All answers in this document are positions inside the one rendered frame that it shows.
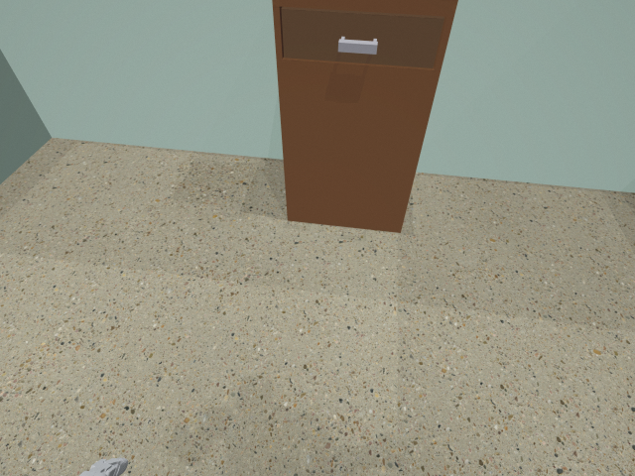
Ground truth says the drawer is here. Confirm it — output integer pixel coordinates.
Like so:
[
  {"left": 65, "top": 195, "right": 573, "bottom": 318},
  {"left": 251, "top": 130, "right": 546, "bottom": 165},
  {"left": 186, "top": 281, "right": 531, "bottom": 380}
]
[{"left": 281, "top": 7, "right": 445, "bottom": 68}]

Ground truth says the handle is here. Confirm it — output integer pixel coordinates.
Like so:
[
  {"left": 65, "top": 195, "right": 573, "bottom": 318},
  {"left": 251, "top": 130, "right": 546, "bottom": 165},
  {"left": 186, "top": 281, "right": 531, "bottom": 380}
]
[{"left": 338, "top": 37, "right": 378, "bottom": 55}]

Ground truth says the cabinet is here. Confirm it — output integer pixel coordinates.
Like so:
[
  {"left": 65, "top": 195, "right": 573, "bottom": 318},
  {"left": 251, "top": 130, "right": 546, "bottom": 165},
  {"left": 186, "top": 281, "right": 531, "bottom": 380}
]
[{"left": 272, "top": 0, "right": 458, "bottom": 233}]

